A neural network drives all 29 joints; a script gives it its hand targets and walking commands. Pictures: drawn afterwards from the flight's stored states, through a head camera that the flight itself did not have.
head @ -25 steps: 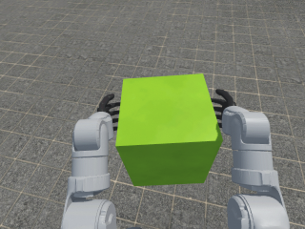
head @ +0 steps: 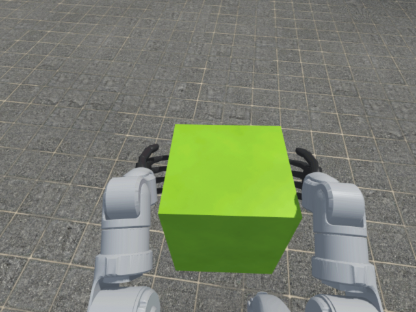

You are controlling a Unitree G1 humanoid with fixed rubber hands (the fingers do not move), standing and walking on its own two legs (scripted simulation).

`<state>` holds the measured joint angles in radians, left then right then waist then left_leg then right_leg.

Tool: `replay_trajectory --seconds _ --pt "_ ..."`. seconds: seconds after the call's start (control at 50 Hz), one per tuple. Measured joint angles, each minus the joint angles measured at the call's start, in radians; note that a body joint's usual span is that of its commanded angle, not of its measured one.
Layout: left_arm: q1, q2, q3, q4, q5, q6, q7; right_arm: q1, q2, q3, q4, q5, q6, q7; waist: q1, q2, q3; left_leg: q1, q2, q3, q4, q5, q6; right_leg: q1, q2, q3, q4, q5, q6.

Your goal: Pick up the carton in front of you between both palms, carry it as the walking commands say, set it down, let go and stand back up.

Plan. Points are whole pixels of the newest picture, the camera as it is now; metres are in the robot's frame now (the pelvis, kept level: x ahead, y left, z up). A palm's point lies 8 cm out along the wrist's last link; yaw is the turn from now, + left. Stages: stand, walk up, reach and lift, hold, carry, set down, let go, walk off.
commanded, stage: carry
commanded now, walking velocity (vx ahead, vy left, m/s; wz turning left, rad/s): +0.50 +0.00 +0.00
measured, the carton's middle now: (225, 202) +0.34 -0.02 -0.01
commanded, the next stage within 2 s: none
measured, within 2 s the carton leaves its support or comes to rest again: neither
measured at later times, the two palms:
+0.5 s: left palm (160, 91) +0.56 +0.12 +0.10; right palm (288, 84) +0.58 -0.18 +0.09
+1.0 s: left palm (158, 30) +0.88 +0.16 +0.07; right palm (255, 30) +0.87 -0.14 +0.08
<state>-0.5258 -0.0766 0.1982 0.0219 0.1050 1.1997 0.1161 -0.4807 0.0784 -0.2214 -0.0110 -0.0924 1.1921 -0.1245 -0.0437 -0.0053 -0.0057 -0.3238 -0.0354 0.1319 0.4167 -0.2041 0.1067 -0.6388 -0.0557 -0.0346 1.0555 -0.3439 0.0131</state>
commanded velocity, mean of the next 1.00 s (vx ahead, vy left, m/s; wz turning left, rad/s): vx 0.48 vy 0.00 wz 0.00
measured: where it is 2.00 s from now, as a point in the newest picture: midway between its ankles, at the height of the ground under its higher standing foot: (209, 184)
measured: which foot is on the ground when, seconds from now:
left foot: down 0.00-0.28, up 0.30-0.70, down 0.72-1.00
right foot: up 0.00-0.24, down 0.26-0.76, up 0.78-1.00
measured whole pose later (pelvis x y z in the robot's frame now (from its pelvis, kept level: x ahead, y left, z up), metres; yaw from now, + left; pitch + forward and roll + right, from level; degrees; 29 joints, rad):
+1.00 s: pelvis +0.62 +0.02 +0.01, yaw -1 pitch +5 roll -1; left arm -0.11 -0.13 0.08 -0.31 0.14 1.18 0.08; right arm -0.11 0.13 -0.09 -0.28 -0.12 1.16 -0.09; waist -0.03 -0.01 -0.10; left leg -0.19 0.05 0.22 0.29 -0.19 0.03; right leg -0.57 -0.11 -0.10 0.80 -0.23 0.01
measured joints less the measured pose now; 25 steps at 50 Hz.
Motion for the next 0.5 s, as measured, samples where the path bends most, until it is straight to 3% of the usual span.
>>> replay_trajectory --seconds 0.1,0.22,0.26,0.3,0.34,0.38,0.5 --pt "0.174 -0.084 -0.009 -0.206 0.029 -0.038 -0.014 0.139 0.057 -0.004 -0.159 0.007 -0.044 0.017 -0.005 0.007 -0.002 0.142 0.012 -0.002 -0.108 -0.038 -0.019 -0.039 -0.012 -0.038 -0.269 0.145 0.007" --pt "0.316 -0.065 -0.08 -0.362 0.018 -0.038 -0.024 0.258 0.066 0.076 -0.3 -0.006 -0.042 0.029 0.019 0.012 -0.06 0.308 0.028 -0.008 -0.126 -0.163 -0.062 0.085 0.026 -0.125 -0.568 0.312 -0.025" --pt "0.331 -0.063 -0.093 -0.37 0.018 -0.023 -0.025 0.281 0.061 0.089 -0.319 -0.015 -0.024 0.033 0.022 0.015 -0.091 0.316 0.042 -0.004 -0.004 -0.245 -0.08 0.178 0.042 -0.165 -0.647 0.323 -0.051" --pt "0.329 -0.063 -0.102 -0.336 0.021 -0.021 -0.026 0.286 0.06 0.078 -0.31 -0.022 -0.007 0.035 0.042 0.043 -0.11 0.212 0.074 -0.026 0.291 -0.246 -0.099 0.191 0.056 -0.184 -0.578 0.243 -0.097" --pt "0.33 -0.063 -0.103 -0.305 0.022 -0.007 -0.028 0.296 0.058 0.078 -0.293 -0.029 0.01 0.035 0.056 0.035 -0.12 0.066 0.059 -0.066 0.586 -0.254 -0.1 0.226 0.052 -0.187 -0.565 0.186 -0.106" --pt "0.346 -0.061 -0.101 -0.294 0.021 0.01 -0.028 0.305 0.057 0.088 -0.275 -0.036 0.027 0.036 0.065 0.024 -0.127 -0.05 0.064 -0.067 0.693 -0.213 -0.096 0.283 0.049 -0.182 -0.606 0.176 -0.092" --pt "0.373 -0.056 -0.096 -0.298 0.016 0.021 -0.028 0.317 0.055 0.113 -0.262 -0.047 0.039 0.037 0.074 0.011 -0.148 -0.226 0.129 -0.049 0.414 -0.05 -0.129 0.451 0.047 -0.163 -0.746 0.149 -0.077"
